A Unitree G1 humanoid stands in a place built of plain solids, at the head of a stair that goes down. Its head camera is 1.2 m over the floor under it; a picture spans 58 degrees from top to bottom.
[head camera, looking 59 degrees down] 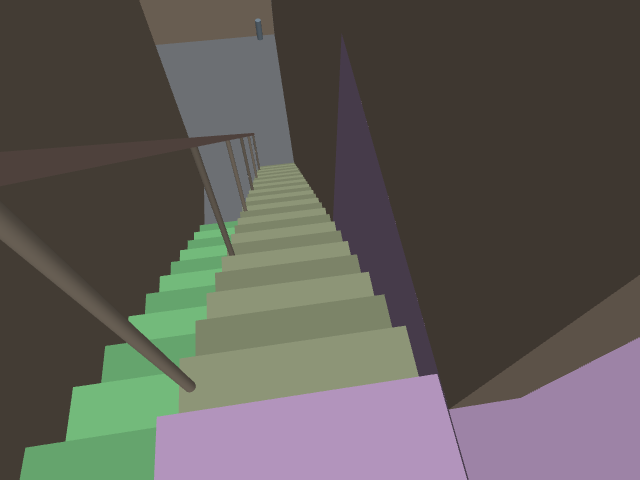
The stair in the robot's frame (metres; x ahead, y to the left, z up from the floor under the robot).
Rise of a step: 0.21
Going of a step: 0.21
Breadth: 0.76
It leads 8 degrees to the left of straight ahead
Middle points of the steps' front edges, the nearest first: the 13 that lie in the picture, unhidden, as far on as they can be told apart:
0.24 0.05 0.00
0.45 0.08 -0.21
0.66 0.11 -0.41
0.86 0.14 -0.62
1.07 0.18 -0.83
1.28 0.21 -1.04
1.49 0.24 -1.24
1.70 0.27 -1.45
1.90 0.30 -1.66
2.11 0.33 -1.86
2.32 0.36 -2.07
2.53 0.39 -2.28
2.73 0.42 -2.49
